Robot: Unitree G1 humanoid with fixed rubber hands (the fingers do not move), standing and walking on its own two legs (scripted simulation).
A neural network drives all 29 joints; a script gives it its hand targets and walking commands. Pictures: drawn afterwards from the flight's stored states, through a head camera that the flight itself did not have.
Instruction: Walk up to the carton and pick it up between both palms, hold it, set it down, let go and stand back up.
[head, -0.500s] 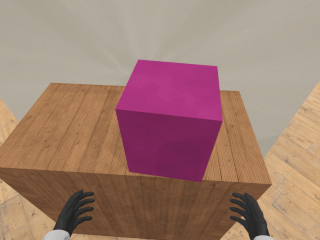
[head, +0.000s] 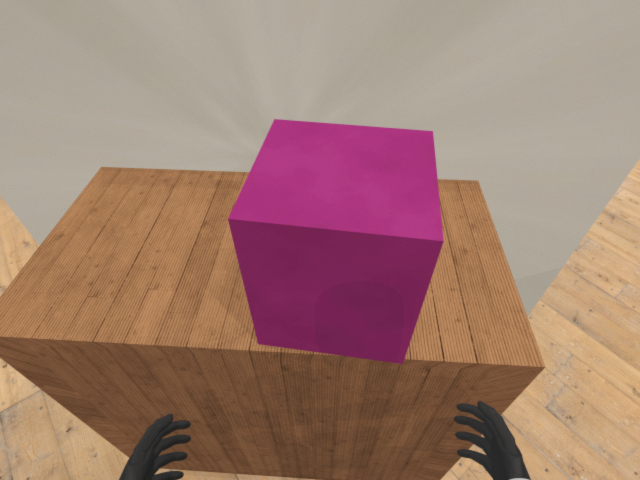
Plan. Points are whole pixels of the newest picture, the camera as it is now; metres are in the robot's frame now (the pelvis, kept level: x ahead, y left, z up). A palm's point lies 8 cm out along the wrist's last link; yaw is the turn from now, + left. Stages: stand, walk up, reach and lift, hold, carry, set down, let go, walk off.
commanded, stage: let go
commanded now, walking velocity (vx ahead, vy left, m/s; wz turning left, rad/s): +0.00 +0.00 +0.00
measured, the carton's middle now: (340, 244) +0.41 -0.01 +0.09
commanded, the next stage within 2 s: stand in 0.42 s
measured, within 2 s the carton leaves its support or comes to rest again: neither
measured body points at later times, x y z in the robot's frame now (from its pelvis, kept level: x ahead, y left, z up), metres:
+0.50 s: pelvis +0.00 +0.00 +0.00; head +0.01 +0.00 +0.45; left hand +0.18 +0.24 -0.07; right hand +0.19 -0.22 -0.09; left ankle -0.01 +0.12 -0.75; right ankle -0.01 -0.12 -0.75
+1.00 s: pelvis +0.01 +0.00 +0.00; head +0.04 +0.00 +0.45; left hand +0.17 +0.26 -0.08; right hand +0.16 -0.28 -0.10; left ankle -0.01 +0.12 -0.75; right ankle -0.01 -0.12 -0.75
